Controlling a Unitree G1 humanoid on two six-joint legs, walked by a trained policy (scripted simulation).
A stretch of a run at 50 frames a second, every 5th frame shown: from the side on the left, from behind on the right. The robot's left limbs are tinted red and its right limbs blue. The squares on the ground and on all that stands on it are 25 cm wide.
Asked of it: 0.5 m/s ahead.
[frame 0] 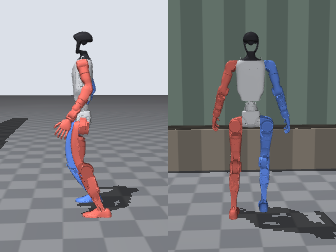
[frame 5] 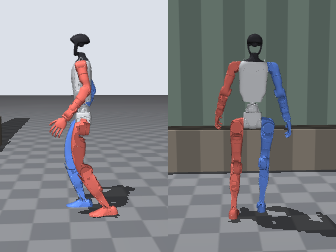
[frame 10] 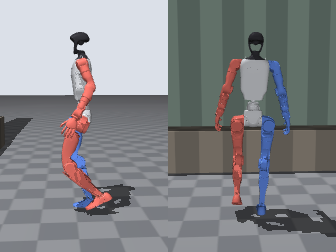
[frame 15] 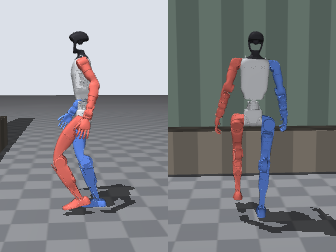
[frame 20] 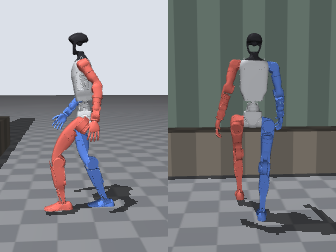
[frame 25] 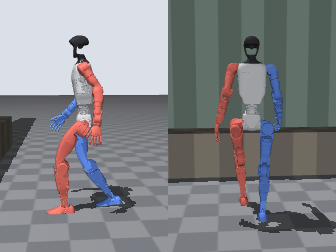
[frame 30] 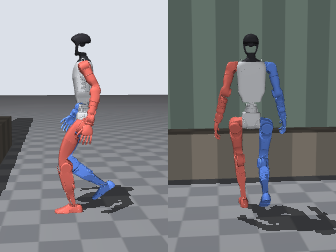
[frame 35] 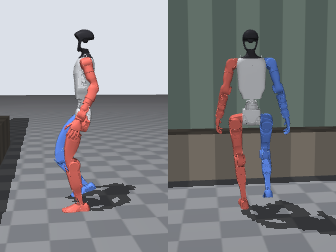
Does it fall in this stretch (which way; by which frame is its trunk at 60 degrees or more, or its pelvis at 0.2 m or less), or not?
no
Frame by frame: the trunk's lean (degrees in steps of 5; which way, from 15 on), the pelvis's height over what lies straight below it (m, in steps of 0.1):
0: 0, 0.8
5: 5, 0.8
10: 5, 0.8
15: 5, 0.8
20: 5, 0.8
25: 5, 0.7
30: 5, 0.8
35: 0, 0.8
